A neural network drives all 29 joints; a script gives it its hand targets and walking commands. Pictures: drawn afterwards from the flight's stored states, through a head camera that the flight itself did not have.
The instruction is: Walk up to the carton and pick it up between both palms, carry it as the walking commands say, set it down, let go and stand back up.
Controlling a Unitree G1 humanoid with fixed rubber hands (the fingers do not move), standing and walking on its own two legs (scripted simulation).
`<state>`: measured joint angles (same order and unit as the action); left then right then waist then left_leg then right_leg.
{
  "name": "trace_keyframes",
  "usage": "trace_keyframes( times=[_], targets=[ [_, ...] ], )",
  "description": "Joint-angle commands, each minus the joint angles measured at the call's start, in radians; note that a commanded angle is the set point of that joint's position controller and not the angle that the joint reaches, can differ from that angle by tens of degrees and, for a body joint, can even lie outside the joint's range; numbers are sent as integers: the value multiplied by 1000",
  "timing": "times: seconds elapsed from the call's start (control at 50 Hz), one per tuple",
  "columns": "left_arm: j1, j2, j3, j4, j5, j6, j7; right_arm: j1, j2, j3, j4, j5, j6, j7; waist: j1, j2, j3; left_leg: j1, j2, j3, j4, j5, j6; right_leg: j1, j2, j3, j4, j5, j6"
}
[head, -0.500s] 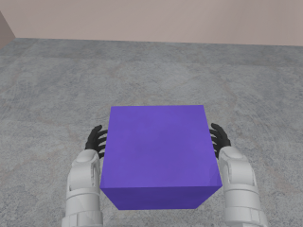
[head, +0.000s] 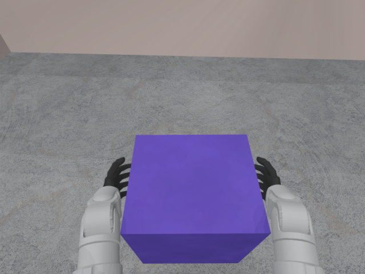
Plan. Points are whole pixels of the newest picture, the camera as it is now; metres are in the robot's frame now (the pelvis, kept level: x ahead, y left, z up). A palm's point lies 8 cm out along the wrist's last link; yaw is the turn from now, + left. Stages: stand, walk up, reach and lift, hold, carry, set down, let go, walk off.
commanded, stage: reach and lift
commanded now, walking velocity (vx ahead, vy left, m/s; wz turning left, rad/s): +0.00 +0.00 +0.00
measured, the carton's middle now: (190, 203) +0.29 +0.00 -0.04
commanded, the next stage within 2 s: hold in 0.66 s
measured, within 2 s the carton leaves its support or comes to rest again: neither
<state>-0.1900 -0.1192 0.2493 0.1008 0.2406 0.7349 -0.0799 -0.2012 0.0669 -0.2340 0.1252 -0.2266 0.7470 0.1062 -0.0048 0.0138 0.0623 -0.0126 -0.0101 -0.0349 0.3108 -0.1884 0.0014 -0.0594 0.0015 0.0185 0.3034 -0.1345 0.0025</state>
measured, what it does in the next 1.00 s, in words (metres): stands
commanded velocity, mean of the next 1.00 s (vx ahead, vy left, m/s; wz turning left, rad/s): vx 0.00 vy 0.00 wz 0.00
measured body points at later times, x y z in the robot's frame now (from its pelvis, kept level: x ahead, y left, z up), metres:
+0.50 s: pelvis +0.00 +0.00 +0.00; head -0.01 -0.01 +0.45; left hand +0.28 +0.17 +0.03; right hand +0.28 -0.18 +0.03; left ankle +0.00 +0.12 -0.75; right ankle +0.03 -0.12 -0.75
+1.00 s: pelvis -0.01 +0.00 +0.00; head -0.02 -0.01 +0.45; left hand +0.28 +0.17 +0.03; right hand +0.28 -0.18 +0.03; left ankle +0.00 +0.12 -0.75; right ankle +0.03 -0.12 -0.75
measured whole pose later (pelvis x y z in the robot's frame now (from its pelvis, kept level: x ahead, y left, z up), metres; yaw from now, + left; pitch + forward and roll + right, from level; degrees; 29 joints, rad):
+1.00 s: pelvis -0.01 +0.00 +0.00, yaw +0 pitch -7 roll +0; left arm -0.17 -0.10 0.22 0.09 0.22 0.73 -0.09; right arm -0.16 0.08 -0.22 0.08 -0.21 0.75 0.08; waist 0.00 0.01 0.07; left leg -0.02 -0.01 -0.04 0.31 -0.18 0.00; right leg -0.06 0.00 0.02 0.31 -0.13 0.00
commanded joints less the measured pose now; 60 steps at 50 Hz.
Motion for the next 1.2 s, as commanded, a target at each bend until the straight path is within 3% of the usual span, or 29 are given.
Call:
trace_keyframes(
  times=[0.0,0.5,1.04,1.06,1.08,1.12,1.18],
  targets=[
    [-476,-742,-594,-85,-216,-28,-159,-487,750,585,-134,230,-39,161,-1,-11,-284,-35,-71,-48,-51,201,-3,163,87,44,-4,181,-15],
    [-408,-656,-604,-142,-223,-42,-152,-404,709,608,-193,228,-44,124,9,-18,-250,-38,-73,-41,-55,176,8,166,76,52,-10,172,-11],
    [-450,-722,-609,-93,-222,-36,-173,-449,761,614,-157,233,-42,149,6,-10,-255,-60,-74,-39,-55,138,8,152,80,44,-10,126,-16],
    [-500,-743,-639,-123,-245,-17,-186,-524,783,641,-196,268,-48,135,1,-67,-410,-92,138,-34,100,78,30,23,-131,26,121,118,-47],
    [-503,-762,-623,-107,-246,-10,-186,-521,800,633,-200,271,-37,134,-4,-66,-436,-101,155,-75,130,60,41,-29,-117,45,161,88,-54],
    [-511,-770,-647,-121,-267,16,-178,-520,787,653,-206,283,-13,133,-2,-15,-388,-203,204,-128,106,-25,53,-106,-97,35,210,28,-48],
    [-514,-772,-703,-180,-319,87,-161,-511,757,678,-239,313,58,127,-2,64,-336,-279,242,-170,93,-39,58,-200,-82,27,249,-17,-34]
  ],
)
